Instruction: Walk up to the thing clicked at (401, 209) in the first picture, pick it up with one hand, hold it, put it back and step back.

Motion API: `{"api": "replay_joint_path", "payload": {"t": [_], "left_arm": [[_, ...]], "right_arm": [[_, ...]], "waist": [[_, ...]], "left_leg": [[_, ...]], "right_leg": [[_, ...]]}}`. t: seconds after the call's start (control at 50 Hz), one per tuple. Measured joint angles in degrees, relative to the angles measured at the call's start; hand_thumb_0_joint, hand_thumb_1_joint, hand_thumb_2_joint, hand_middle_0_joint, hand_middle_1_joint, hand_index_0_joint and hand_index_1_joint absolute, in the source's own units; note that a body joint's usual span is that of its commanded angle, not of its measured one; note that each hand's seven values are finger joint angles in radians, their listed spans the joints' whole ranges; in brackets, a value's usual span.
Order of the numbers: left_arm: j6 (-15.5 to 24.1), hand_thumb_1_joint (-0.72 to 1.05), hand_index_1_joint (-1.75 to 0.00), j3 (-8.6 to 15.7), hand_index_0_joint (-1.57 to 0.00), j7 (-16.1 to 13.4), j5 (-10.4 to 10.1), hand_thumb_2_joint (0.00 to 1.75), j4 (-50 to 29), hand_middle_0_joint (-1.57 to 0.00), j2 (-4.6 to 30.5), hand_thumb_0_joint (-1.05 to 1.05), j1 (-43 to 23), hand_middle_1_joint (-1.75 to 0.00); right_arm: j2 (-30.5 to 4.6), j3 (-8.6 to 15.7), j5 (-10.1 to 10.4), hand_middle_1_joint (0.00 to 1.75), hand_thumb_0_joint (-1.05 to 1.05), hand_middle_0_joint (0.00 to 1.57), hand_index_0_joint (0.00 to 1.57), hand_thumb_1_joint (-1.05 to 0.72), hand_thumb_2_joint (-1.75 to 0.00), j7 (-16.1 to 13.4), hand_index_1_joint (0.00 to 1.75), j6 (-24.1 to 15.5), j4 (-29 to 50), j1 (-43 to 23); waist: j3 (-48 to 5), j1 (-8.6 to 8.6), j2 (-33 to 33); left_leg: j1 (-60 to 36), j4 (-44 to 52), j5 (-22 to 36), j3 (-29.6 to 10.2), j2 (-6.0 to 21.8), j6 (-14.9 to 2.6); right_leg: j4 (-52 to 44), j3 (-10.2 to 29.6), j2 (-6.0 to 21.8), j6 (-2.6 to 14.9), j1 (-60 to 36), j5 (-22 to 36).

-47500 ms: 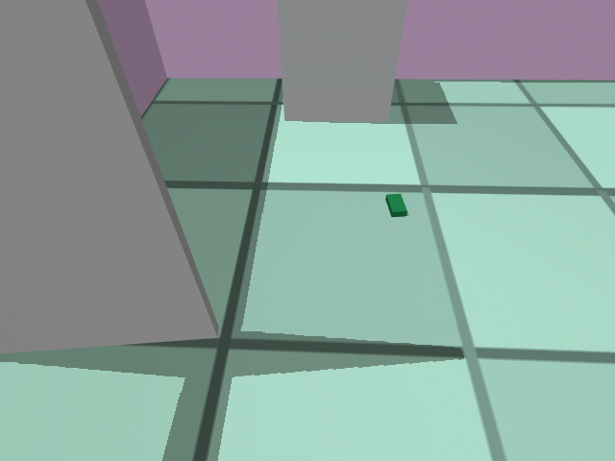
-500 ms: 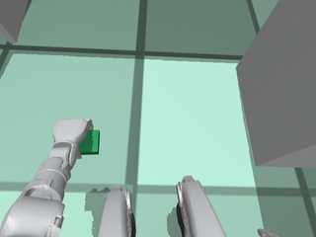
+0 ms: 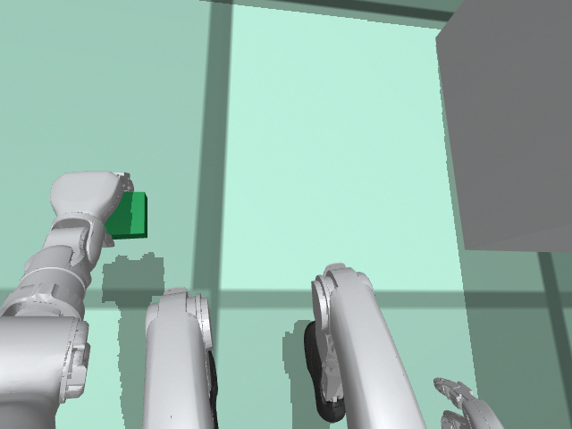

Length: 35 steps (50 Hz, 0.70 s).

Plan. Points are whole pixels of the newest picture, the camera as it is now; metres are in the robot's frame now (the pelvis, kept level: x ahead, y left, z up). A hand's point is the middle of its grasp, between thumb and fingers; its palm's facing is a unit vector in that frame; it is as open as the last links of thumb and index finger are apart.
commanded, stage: crouch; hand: left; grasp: from above
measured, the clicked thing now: (104, 216) +0.45 +0.25 -0.20
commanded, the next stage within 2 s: lower in 0.74 s
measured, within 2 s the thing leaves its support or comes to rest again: neither
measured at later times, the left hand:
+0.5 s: hand (118, 221) +0.45 +0.24 -0.24, palm faces -0.47 +0.00 -0.88, open 9.7 cm
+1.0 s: hand (122, 224) +0.45 +0.24 -0.28, palm faces -0.50 -0.01 -0.87, open 9.7 cm
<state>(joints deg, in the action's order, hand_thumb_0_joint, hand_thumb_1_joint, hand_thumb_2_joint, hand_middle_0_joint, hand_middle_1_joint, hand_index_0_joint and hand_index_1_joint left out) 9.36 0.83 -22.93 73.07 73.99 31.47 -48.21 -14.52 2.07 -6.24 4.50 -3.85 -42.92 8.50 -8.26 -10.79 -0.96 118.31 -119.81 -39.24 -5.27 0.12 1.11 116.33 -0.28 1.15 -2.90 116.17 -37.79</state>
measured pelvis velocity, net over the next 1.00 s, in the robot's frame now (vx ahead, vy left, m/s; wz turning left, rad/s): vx -0.01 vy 0.00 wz -0.05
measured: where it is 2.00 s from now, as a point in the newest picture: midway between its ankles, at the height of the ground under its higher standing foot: (266, 401)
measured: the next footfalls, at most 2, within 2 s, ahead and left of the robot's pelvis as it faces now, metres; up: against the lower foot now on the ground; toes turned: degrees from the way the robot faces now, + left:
none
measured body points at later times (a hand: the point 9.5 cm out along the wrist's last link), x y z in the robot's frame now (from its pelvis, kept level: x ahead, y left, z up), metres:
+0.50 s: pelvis -0.01 +0.00 -0.07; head +0.23 +0.04 +0.31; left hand +0.47 +0.23 -0.19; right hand +0.02 -0.28 -0.18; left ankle +0.07 +0.13 -0.39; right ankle +0.09 -0.14 -0.39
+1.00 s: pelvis -0.01 +0.00 -0.10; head +0.24 +0.05 +0.28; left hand +0.48 +0.24 -0.23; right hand +0.03 -0.28 -0.20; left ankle +0.07 +0.13 -0.39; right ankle +0.09 -0.14 -0.39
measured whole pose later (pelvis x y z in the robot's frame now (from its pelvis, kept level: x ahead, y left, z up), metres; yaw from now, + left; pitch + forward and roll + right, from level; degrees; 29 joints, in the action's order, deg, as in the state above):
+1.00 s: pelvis -0.01 +0.00 -0.10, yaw -3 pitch +34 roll -7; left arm 12.7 3.1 -25.2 75.2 88.6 39.3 -56.6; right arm -15.6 -2.9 -9.0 8.4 -4.4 -44.0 8.3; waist -2.5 -15.0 0.6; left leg 132.4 -138.3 -40.1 -8.0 -0.5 1.4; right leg 133.0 -1.0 -0.5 -3.5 129.6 -37.8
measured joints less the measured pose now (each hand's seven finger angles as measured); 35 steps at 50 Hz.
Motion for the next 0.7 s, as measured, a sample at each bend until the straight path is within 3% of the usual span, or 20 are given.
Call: {"api": "replay_joint_path", "payload": {"t": [0.16, 0.44, 0.7], "left_arm": [[0.2, 0.06, -0.4, 0.8, -0.77, 0.6, -0.8, 0.41, 2.8, -0.75, 1.2, -0.01, -2.3, -0.41], [2.9, 0.08, -0.41, 2.3, -0.75, -0.3, 1.5, 0.4, 7.4, -0.73, 4.2, -0.01, -5.0, -0.42], [3.2, 0.09, -0.41, 2.5, -0.74, -1.8, 2.1, 0.39, 11.6, -0.73, 5.8, -0.01, -7.4, -0.43]], "right_arm": [[-0.3, -0.1, -0.6, 0.3, 0.01, 0.2, 0.2, -0.9, -0.9, 1.3, 0.3, 0.2, 0.2, -0.7], [-0.6, -1.5, -1.5, 0.3, 0.01, 0.2, 0.2, -0.9, -0.9, 2.9, 0.3, 0.5, -1.0, 0.8], [-0.4, -3.3, -2.2, 0.3, 0.01, 0.2, 0.2, -0.9, -0.9, 3.3, 0.3, 0.0, -1.7, 0.6]], "waist": [[1.6, -0.51, 0.1], [3.2, -2.35, 0.5], [4.4, -3.32, 0.7]], "left_leg": [[2.9, -4.2, -0.7, -0.5, 0.2, 0.21], [8.9, -11.2, -0.4, -1.4, -0.1, 0.37], [12.4, -15.4, -0.3, -1.8, -0.4, 0.14]], "right_leg": [[3.9, -0.1, -0.6, -0.1, 3.1, -0.4], [10.4, -0.3, -1.1, -0.12, 8.8, 0.2], [14.2, -0.2, -1.4, -0.49, 11.9, 0.4]]}}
